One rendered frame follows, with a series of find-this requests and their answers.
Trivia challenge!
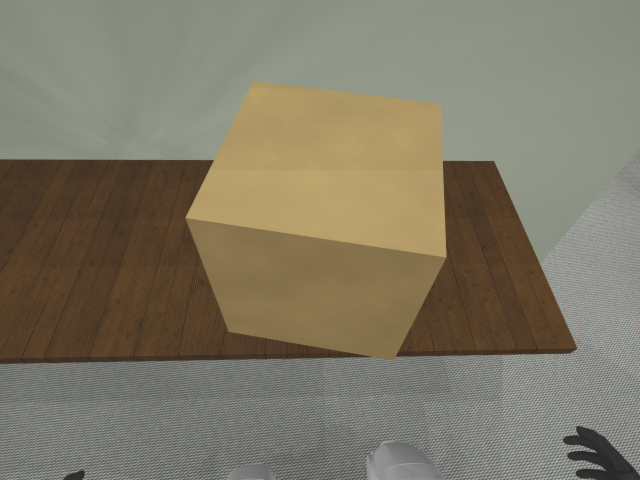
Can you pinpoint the carton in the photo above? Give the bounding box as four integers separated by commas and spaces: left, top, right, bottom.
185, 81, 446, 360

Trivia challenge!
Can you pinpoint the table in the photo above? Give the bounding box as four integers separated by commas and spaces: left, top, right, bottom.
0, 159, 577, 364

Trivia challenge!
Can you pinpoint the right robot thigh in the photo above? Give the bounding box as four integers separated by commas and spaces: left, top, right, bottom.
366, 442, 446, 480

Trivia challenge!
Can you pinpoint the right robot hand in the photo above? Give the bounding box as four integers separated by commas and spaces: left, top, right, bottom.
563, 426, 640, 480

